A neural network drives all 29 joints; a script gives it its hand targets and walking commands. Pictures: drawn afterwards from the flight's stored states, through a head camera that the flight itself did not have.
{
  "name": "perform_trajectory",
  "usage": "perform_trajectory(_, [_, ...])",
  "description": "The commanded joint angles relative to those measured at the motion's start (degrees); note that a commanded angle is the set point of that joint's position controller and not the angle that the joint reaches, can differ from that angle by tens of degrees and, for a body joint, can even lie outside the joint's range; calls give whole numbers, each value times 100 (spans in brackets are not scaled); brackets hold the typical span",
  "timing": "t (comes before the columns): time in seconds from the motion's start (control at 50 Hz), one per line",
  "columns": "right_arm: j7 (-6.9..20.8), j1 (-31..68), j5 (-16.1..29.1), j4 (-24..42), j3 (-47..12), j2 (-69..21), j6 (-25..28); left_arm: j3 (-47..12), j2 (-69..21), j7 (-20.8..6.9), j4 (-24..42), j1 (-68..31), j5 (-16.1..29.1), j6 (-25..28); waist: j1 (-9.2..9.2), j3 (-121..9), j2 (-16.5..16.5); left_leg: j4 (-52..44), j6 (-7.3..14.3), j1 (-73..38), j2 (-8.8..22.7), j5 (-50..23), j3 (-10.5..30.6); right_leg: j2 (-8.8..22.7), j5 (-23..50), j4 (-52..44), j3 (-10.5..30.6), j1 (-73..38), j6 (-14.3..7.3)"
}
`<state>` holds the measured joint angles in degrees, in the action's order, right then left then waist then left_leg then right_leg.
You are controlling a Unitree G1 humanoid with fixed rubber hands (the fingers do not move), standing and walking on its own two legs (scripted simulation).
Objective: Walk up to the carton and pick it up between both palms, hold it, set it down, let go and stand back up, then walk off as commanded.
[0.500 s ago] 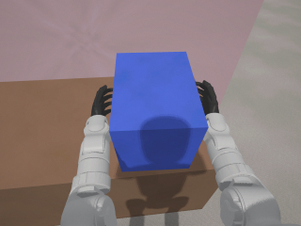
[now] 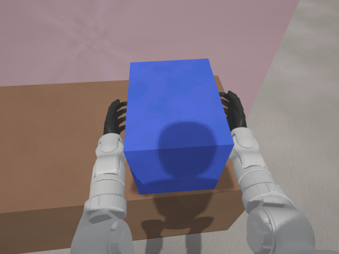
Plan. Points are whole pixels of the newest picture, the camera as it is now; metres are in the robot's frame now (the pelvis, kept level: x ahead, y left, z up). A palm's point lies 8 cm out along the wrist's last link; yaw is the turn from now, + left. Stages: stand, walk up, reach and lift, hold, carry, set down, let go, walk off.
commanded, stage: set down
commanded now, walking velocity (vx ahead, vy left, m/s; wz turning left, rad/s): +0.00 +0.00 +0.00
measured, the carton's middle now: (173, 127) +0.43 +0.02 +0.05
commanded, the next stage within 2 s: none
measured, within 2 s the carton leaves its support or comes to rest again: neither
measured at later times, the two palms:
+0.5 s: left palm (114, 137) +0.38 +0.17 +0.06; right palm (232, 126) +0.41 -0.13 +0.08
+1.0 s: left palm (116, 137) +0.40 +0.17 +0.03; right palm (228, 125) +0.43 -0.13 +0.05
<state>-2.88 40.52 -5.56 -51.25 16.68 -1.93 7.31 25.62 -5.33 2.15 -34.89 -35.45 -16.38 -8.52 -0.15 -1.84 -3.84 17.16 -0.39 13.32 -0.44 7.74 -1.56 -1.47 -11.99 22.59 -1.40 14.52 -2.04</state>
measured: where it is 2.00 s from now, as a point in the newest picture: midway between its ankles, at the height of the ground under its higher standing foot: outside the picture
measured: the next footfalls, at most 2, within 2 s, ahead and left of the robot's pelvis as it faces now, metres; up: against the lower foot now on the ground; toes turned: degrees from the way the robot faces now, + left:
none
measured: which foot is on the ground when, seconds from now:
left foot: down 0.00-1.00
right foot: down 0.00-1.00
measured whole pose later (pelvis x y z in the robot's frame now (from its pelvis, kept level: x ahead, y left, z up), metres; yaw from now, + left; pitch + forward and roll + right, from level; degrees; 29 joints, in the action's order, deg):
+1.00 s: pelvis +0.03 +0.00 +0.00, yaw +0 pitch +6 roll +2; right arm 2.4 41.6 -17.7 -54.3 28.6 -4.1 10.6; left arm 32.2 -8.7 1.4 -38.5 -35.4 -18.8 -2.6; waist -1.8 0.5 -3.8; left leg 17.2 -0.4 13.4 -0.4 10.0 -1.6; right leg -1.5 -14.2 22.6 -1.4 14.5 -2.0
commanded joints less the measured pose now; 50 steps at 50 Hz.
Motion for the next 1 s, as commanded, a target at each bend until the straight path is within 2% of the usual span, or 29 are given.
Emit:
perform_trajectory(0.0, [890, 3441, -558, 886, -1552, -2826, 391, -1807, -2345, -535, 257, -3627, 72, 706, -930, -3252, 244, -56, 82, -410, 150, -1443, -507, 249, 2590, -231, -89, -2046, 479])
perform_trajectory(0.04, [931, 3415, -655, 756, -1431, -2822, 427, -1860, -2309, -494, 353, -3828, 68, 775, -879, -3275, 416, -9, 41, -271, 130, -1474, -516, 247, 2675, -210, -71, -1958, 461])
perform_trajectory(0.06, [941, 3479, -688, 819, -1483, -2872, 458, -1736, -2351, -486, 156, -3651, 11, 787, -1075, -3240, 306, -39, 95, -264, 138, -1318, -519, 279, 2459, -238, -65, -1964, 459])
perform_trajectory(0.1, [982, 3442, -767, 798, -1261, -2752, 427, -1715, -2381, -505, 193, -3710, 41, 756, -924, -3132, 393, -134, 103, -250, 180, -1143, -551, 272, 2248, -295, -107, -1813, 448])
perform_trajectory(0.14, [981, 3335, -785, 812, -1328, -2677, 441, -1610, -2251, -508, 29, -3236, -94, 715, -1095, -2965, 350, -109, 64, -199, 195, -1327, -593, 226, 2330, -245, -141, -1834, 440])
perform_trajectory(0.18, [999, 3165, -785, 613, -1246, -2799, 417, -1622, -2325, -483, 187, -3415, -84, 721, -978, -2990, 364, -45, 54, -219, 176, -1527, -584, 238, 2735, -191, -107, -2003, 461])
perform_trajectory(0.24, [1038, 3239, -953, 677, -1115, -2749, 426, -1554, -2249, -490, 89, -3579, -65, 804, -904, -2939, 262, -165, 138, -9, 196, -1146, -544, 277, 2520, -212, -79, -1921, 506])
perform_trajectory(0.3, [1105, 3307, -1096, 485, -842, -2757, 444, -1523, -2376, -456, 102, -3723, -109, 855, -965, -2963, 384, -140, 43, -89, 242, -1182, -585, 193, 1922, -229, -182, -1631, 395])
perform_trajectory(0.32, [1108, 3133, -1158, 486, -799, -2704, 423, -1349, -2269, -482, -99, -3514, -125, 829, -1027, -2828, 239, -177, 136, -32, 232, -1017, -631, 238, 1825, -369, -109, -1661, 404])
perform_trajectory(0.38, [1153, 3090, -1311, 337, -621, -2700, 390, -1306, -2277, -467, 4, -3624, -206, 847, -940, -2683, 300, -190, 103, 67, 231, -978, -620, 261, 1813, -311, -144, -1580, 429])
perform_trajectory(0.4, [1185, 3064, -1244, 367, -659, -2727, 394, -1184, -2237, -470, -78, -3428, -267, 835, -1051, -2690, 325, -167, 116, 99, 217, -1137, -629, 256, 2060, -243, -88, -1686, 432])
perform_trajectory(0.42, [1176, 3160, -1335, 470, -613, -2671, 420, -1339, -2243, -464, -17, -3593, -156, 862, -909, -2919, 263, -108, 103, 20, 227, -1173, -629, 244, 2120, -234, -137, -1574, 437])
perform_trajectory(0.44, [1191, 3310, -1373, 423, -571, -2688, 441, -1226, -2224, -436, -13, -3591, -271, 886, -1030, -2816, 301, -124, 92, -14, 199, -1200, -614, 242, 2001, -270, -128, -1529, 418])
perform_trajectory(0.48, [1201, 3298, -1446, 497, -416, -2540, 459, -1330, -2281, -394, -21, -3567, -178, 894, -921, -2854, 377, -121, 55, -90, 249, -1247, -596, 210, 1826, -308, -223, -1327, 372])
perform_trajectory(0.5, [1183, 3202, -1505, 467, -444, -2737, 430, -1242, -2319, -406, -170, -3380, -271, 865, -986, -2827, 214, -50, 100, -38, 227, -1264, -637, 199, 1979, -251, -200, -1383, 383])
perform_trajectory(0.54, [1237, 3115, -1482, 313, -496, -2835, 425, -1177, -2283, -374, 31, -3493, -390, 945, -1041, -2981, 394, -30, 70, -21, 218, -1535, -630, 226, 2277, -196, -131, -1554, 406])
perform_trajectory(0.56, [1243, 3059, -1484, 341, -494, -2739, 410, -1053, -2211, -378, -149, -3274, -425, 883, -1102, -2752, 281, -22, 111, 20, 208, -1485, -653, 234, 2343, -160, -145, -1501, 449])
perform_trajectory(0.6, [1245, 3134, -1537, 339, -444, -2726, 526, -1181, -2292, -379, 45, -3483, -390, 997, -1006, -3022, 388, -23, 61, 113, 198, -1566, -646, 226, 2425, -135, -171, -1655, 431])
perform_trajectory(0.64, [1253, 3086, -1664, 313, -302, -2703, 439, -1037, -2197, -388, -97, -3405, -410, 951, -966, -2843, 253, -68, 132, 49, 240, -1424, -652, 277, 2305, -184, -164, -1502, 442])
perform_trajectory(0.74, [1271, 3003, -1629, 278, -352, -2842, 572, -1026, -2310, -323, 40, -3385, -404, 1111, -1087, -3189, 316, 162, 67, 0, 253, -2073, -636, 195, 2632, -68, -176, -1389, 417])
perform_trajectory(0.76, [1272, 3013, -1603, 186, -453, -2849, 571, -784, -2211, -332, -68, -3234, -527, 1109, -1266, -2989, 212, 158, 97, 120, 206, -2161, -659, 243, 2898, -40, -108, -1487, 466])
perform_trajectory(0.78, [1244, 3015, -1642, 202, -377, -2907, 654, -873, -2251, -345, -100, -3252, -512, 1149, -1058, -3051, 208, 138, 127, 217, 219, -1882, -664, 276, 3024, -10, -102, -1554, 485])
perform_trajectory(0.82, [1203, 2985, -1677, 163, -314, -2898, 659, -828, -2247, -370, -241, -3139, -588, 1134, -1011, -3003, 222, 137, 154, 317, 209, -1901, -701, 305, 3224, 26, -85, -1695, 511])
perform_trajectory(0.84, [1184, 2892, -1763, 77, -224, -2895, 553, -665, -2179, -382, -383, -3142, -666, 1067, -1055, -2717, 75, 13, 216, 444, 208, -1617, -661, 358, 3081, -31, -72, -1713, 554])
perform_trajectory(0.86, [1178, 2956, -1753, 169, -256, -2836, 616, -794, -2301, -406, -278, -3068, -589, 1114, -1006, -2816, 224, 5, 161, 465, 216, -1682, -651, 367, 3306, 26, -99, -1797, 557])
perform_trajectory(0.88, [1204, 3046, -1781, 39, -150, -2739, 654, -926, -2334, -352, -182, -3163, -570, 1114, -959, -2828, 355, 111, 93, 254, 261, -2142, -603, 265, 3029, 31, -203, -1466, 510])
perform_trajectory(0.9, [1186, 2887, -1798, -76, -77, -2701, 594, -686, -2208, -370, -321, -3082, -683, 1081, -1047, -2554, 183, 147, 154, 236, 257, -1943, -635, 272, 2686, -87, -155, -1344, 470])
perform_trajectory(0.92, [1231, 2947, -1640, 35, -230, -2715, 660, -882, -2338, -316, -80, -3142, -574, 1113, -1047, -2836, 383, 258, 42, -110, 281, -2493, -595, 199, 2691, -52, -191, -1145, 441])
perform_trajectory(0.98, [1235, 3091, -1781, -74, -92, -2820, 770, -863, -2346, -260, -69, -3306, -562, 1251, -1015, -3108, 355, 357, 63, -129, 282, -2568, -604, 234, 2732, -69, -181, -918, 415])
